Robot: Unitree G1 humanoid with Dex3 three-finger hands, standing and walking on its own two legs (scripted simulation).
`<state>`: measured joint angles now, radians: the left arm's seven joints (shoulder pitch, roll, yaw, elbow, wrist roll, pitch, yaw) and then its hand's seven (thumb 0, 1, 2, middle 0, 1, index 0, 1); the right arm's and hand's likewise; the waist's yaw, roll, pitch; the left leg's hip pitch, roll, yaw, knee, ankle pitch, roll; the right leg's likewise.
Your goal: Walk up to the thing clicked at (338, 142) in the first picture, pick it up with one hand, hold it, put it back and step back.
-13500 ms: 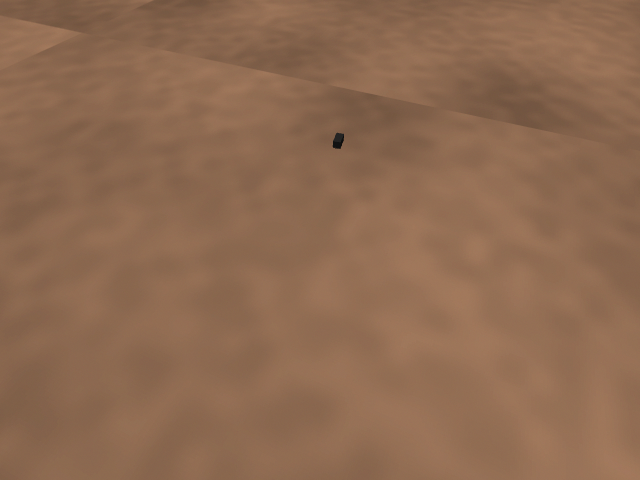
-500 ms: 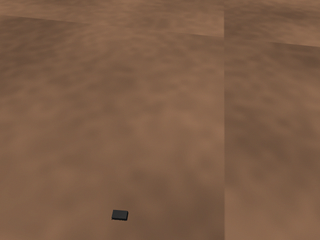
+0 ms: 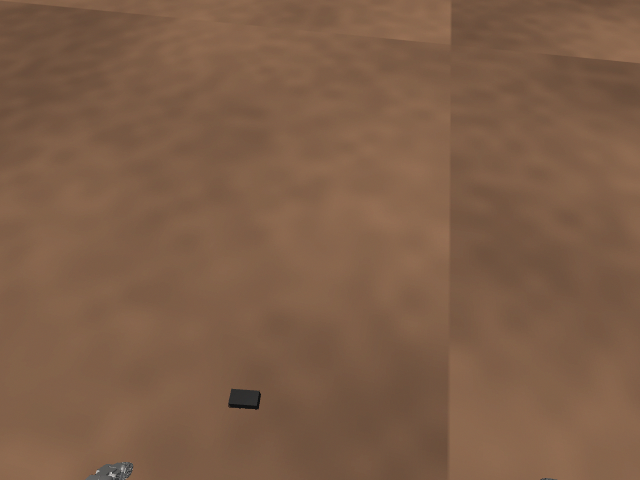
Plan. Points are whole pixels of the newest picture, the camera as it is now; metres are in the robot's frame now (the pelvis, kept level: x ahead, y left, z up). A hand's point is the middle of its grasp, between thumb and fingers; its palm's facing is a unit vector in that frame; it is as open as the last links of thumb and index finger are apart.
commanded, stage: walk up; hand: left
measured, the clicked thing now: (244, 399) +0.41 +0.25 -0.75
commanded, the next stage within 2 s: none
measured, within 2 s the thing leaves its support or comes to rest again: neither
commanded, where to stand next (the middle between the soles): +0.01 +0.02 m, yaw +0 degrees
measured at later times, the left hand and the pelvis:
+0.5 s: hand out of the picture +0.02 +0.27 -0.16, palm faces -0.07 -0.93 -0.35, open 7.4 cm; pelvis -0.03 +0.01 +0.00, yaw -3 degrees
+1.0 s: hand out of the picture +0.10 +0.26 -0.15, palm faces -0.07 -0.93 -0.36, open 7.4 cm; pelvis +0.00 +0.01 +0.00, yaw -3 degrees
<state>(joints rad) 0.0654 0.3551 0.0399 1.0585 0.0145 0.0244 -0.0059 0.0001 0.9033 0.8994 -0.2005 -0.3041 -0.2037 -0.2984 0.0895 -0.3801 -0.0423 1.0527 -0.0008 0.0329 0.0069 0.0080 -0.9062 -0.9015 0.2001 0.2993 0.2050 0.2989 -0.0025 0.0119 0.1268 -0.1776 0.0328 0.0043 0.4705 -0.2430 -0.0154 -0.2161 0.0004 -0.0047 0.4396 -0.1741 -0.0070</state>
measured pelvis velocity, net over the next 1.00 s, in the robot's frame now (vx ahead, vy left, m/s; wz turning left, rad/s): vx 0.00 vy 0.01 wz -0.06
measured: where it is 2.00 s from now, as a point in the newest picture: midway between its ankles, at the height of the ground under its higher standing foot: outside the picture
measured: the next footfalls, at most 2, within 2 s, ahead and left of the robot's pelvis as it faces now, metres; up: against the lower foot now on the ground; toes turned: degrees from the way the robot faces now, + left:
right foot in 0.38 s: -0.02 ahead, -0.12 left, +0.00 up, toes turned -1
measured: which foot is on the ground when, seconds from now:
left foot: down 0.00-1.00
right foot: down 0.00-0.12, up 0.14-0.36, down 0.38-1.00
